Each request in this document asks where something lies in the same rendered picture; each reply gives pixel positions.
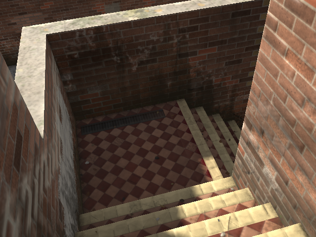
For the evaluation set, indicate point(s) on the stairs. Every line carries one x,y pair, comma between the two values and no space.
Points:
212,209
221,137

